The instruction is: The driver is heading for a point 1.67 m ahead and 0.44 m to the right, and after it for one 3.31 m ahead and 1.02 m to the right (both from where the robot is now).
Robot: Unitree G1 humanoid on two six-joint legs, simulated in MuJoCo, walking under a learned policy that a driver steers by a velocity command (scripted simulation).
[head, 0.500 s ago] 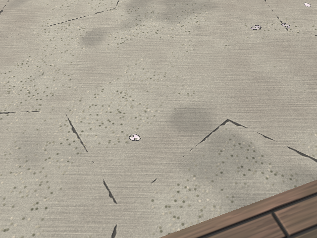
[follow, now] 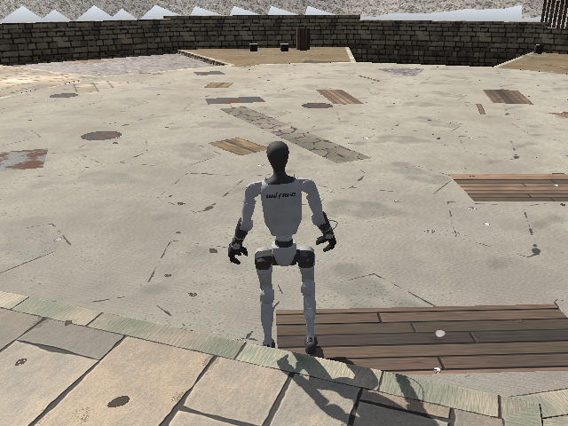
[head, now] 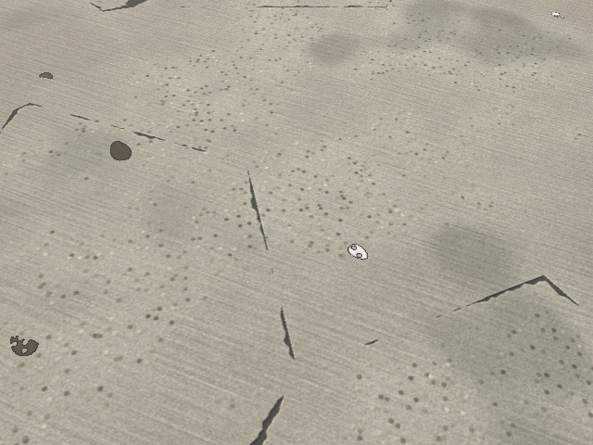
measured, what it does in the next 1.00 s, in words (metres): walks ahead: right foot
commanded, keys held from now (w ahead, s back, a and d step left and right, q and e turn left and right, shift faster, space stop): no key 0.48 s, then w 0.52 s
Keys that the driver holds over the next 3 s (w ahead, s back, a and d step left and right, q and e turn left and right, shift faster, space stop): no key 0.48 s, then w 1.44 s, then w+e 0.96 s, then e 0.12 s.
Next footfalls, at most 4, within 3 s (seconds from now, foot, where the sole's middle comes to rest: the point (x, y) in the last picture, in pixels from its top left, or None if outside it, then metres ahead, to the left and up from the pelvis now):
0.30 right None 0.12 -0.16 -0.75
1.14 left None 0.48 0.08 -0.75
1.64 right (362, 349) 0.75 -0.16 -0.75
2.18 left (272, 250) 1.04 0.08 -0.75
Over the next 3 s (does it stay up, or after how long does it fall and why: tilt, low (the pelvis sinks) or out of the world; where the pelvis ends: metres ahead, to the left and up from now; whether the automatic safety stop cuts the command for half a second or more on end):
stays up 1.26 -0.16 0.03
